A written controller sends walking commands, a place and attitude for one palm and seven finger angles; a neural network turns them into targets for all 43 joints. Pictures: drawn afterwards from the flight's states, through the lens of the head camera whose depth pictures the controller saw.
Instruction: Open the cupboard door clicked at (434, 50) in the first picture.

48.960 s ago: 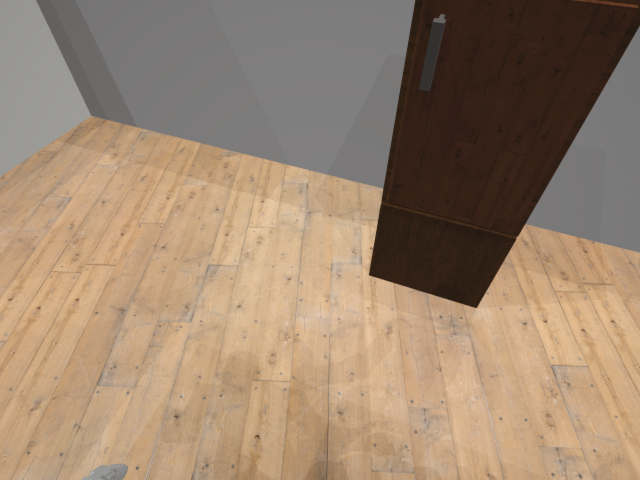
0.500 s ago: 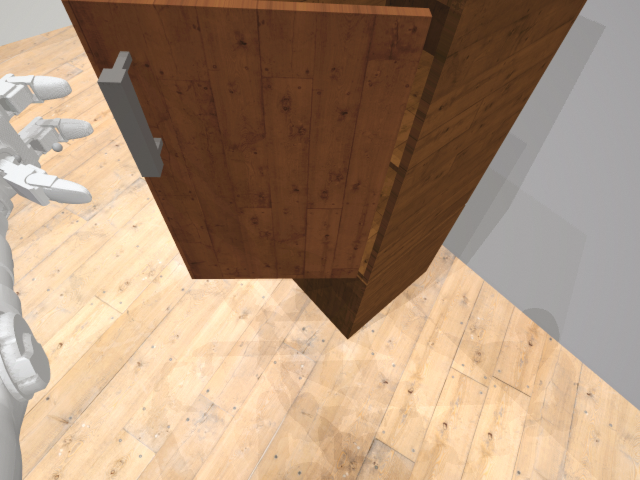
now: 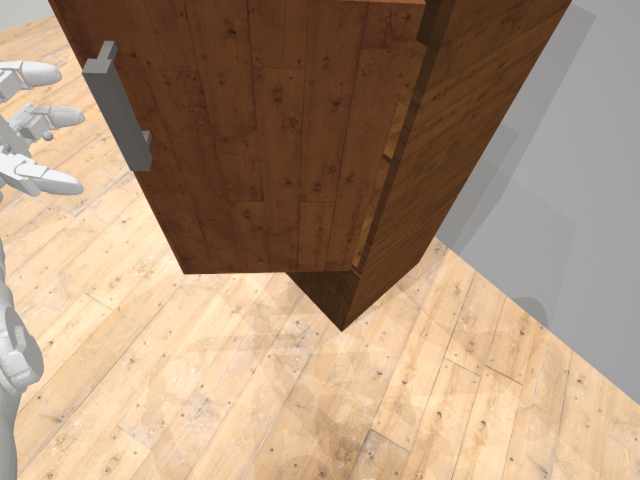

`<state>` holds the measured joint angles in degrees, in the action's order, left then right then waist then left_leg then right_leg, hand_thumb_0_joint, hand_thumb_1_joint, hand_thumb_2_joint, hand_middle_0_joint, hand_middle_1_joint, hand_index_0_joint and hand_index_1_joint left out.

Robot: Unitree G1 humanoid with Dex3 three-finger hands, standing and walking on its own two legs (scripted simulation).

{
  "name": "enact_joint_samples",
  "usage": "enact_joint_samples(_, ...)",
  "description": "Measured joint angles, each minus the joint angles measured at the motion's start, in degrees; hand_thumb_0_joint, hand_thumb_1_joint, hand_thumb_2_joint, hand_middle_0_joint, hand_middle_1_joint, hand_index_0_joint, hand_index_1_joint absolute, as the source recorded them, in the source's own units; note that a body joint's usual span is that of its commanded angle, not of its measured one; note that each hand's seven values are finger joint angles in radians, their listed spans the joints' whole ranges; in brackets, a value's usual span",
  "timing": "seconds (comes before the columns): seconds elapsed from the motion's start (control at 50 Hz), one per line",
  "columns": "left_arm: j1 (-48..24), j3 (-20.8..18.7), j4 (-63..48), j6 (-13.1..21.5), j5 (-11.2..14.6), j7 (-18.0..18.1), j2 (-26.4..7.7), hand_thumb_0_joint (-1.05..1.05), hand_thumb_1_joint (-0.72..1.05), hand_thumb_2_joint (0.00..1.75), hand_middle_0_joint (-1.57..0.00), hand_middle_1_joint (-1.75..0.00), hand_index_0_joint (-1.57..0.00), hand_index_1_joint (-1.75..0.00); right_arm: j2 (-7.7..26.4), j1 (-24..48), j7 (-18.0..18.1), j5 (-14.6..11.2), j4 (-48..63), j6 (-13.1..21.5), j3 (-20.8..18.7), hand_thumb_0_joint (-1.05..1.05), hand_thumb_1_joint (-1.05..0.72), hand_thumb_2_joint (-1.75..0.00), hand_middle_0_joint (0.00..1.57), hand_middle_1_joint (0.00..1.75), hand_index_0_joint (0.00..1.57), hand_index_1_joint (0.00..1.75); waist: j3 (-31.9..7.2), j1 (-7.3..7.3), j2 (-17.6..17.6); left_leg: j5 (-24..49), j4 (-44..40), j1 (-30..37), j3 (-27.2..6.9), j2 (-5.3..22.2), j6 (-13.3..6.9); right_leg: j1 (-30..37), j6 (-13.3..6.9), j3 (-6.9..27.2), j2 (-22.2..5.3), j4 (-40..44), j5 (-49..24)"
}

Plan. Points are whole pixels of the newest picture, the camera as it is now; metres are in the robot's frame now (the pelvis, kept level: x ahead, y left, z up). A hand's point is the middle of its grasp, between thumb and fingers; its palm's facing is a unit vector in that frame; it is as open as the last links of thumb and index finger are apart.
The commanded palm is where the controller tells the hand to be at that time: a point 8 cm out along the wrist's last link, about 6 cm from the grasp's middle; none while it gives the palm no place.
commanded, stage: slide the fingers in behind the handle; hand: left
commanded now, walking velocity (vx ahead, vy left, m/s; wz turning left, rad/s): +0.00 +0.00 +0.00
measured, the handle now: (126, 110) +0.52 +0.21 +0.14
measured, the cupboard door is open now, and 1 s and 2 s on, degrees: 51 51 51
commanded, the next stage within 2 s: close the thumb around the handle in 1.48 s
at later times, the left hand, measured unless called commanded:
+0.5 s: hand (80, 136) +0.48 +0.25 +0.15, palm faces +0.03 -1.00 +0.01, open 14.2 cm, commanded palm +0.45 +0.28 +0.14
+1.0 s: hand (129, 135) +0.47 +0.20 +0.15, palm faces +0.01 -1.00 +0.01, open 14.0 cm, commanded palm +0.45 +0.24 +0.14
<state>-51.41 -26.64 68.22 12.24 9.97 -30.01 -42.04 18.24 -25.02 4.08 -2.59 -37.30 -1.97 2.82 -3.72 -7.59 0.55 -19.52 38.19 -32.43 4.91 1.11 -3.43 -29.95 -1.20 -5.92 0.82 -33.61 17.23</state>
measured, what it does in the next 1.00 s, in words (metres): stands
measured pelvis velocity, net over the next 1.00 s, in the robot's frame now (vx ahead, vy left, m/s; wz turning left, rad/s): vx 0.00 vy -0.01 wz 0.00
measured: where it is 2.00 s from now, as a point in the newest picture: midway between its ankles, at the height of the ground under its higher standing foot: outside the picture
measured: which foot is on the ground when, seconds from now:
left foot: down 0.00-1.00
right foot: down 0.00-1.00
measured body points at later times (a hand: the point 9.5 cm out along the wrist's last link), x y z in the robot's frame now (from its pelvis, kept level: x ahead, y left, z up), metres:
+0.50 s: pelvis +0.01 +0.00 +0.00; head +0.08 +0.01 +0.45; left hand +0.47 +0.30 +0.15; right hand +0.03 -0.27 -0.11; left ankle -0.01 +0.07 -0.72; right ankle -0.02 -0.11 -0.72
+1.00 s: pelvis +0.00 -0.01 +0.00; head +0.06 -0.01 +0.45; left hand +0.47 +0.25 +0.15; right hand +0.03 -0.29 -0.11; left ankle -0.01 +0.07 -0.72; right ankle -0.02 -0.11 -0.72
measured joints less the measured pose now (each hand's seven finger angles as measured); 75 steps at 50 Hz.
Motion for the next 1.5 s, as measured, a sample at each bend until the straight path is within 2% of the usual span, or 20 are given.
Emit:
enact_joint_samples(0.06, 0.03, 0.38, 0.03, -0.47, 0.5, 0.45, 1.04, -0.01, -0.5, 0.3, -0.3, -1.2, -0.3, -1.2, -0.09, -0.09, -0.17, 0.0, -0.24, -0.08, -0.03, 0.0, -0.91, -0.9, 0.21, 0.3, 0.2, 0.3, -0.16, 0.0, 0.0, -0.11, -0.08, 0.22, 0.12, -0.05, -0.14, 0.18, 0.13, 0.13, -0.03, 0.08, 0.04)
enact_joint_samples(0.22, 1.58, 0.5, -2.97, -0.38, -0.56, 3.67, 4.14, -0.01, -0.5, 0.3, -0.3, -1.2, -0.3, -1.2, -0.78, 0.74, -0.68, 0.3, 0.65, 0.22, -0.27, 0.0, -0.91, -0.9, 0.21, 0.3, 0.2, 0.3, -0.3, -0.18, -0.01, -0.28, -0.45, 0.99, 0.55, -0.12, -0.24, 0.76, 0.36, 0.62, -0.07, 0.36, 0.07)
enact_joint_samples(0.5, 1.21, 4.0, -3.82, -0.8, -0.01, 8.34, 7.87, -0.01, -0.5, 0.3, -0.3, -1.2, -0.27, -1.19, -1.54, 2.23, -1.27, 0.34, 0.0, 0.9, -0.28, 0.0, -0.91, -0.9, 0.21, 0.3, 0.2, 0.3, -0.41, 1.3, 0.69, -0.29, -0.63, 2.03, -0.26, -0.6, -0.11, 2.03, 0.3, -0.13, -0.48, 0.28, 0.58)
enact_joint_samples(0.58, 1.46, 5.43, -4.52, -0.39, 0.53, 8.5, 9.59, -0.01, -0.5, 0.3, -0.3, -1.2, -0.26, -1.19, -1.43, 2.48, -1.42, 0.34, -0.87, 1.05, -0.46, 0.0, -0.91, -0.9, 0.21, 0.3, 0.2, 0.3, -0.36, 1.87, 0.8, -0.25, -0.65, 2.4, -0.57, -0.69, -0.03, 2.47, 0.21, -0.41, -0.54, 0.22, 0.72)
enact_joint_samples(0.74, 1.46, 5.0, -5.12, -0.36, -0.5, 10.57, 12.01, -0.01, -0.5, 0.3, -0.3, -1.2, -0.28, -1.2, -1.26, 3.24, -1.55, 0.37, -0.48, 1.48, -0.54, 0.0, -0.91, -0.9, 0.21, 0.3, 0.2, 0.3, -0.22, 1.21, 0.69, -0.05, -0.9, 3.1, -0.28, -0.46, 0.31, 2.72, -0.18, -0.09, -0.33, -0.16, 0.77)
enact_joint_samples(0.9, 1.67, 4.52, -4.77, -0.32, -1.12, 11.63, 12.0, -0.01, -0.5, 0.3, -0.3, -1.2, -0.29, -1.2, -1.36, 2.91, -1.53, 0.06, 0.19, 1.36, -0.27, 0.0, -0.91, -0.9, 0.2, 0.3, 0.2, 0.3, 0.12, 0.78, 0.73, 0.25, -1.33, 3.89, 0.19, 0.02, 0.75, 3.01, -0.7, 0.41, 0.15, -0.27, 0.6)
enact_joint_samples(1.5, 1.92, 5.05, -4.58, 0.07, -0.47, 11.88, 12.19, -0.01, -0.5, 0.3, -0.29, -1.2, -0.3, -1.2, -0.94, 2.81, -1.22, -0.47, -0.06, 1.88, -0.56, 0.0, -0.91, -0.9, 0.2, 0.3, 0.2, 0.3, 0.35, 1.01, 0.69, 1.29, -1.85, 4.44, 0.07, 0.4, 1.32, 3.31, -1.43, 0.37, 0.58, -0.21, -0.1)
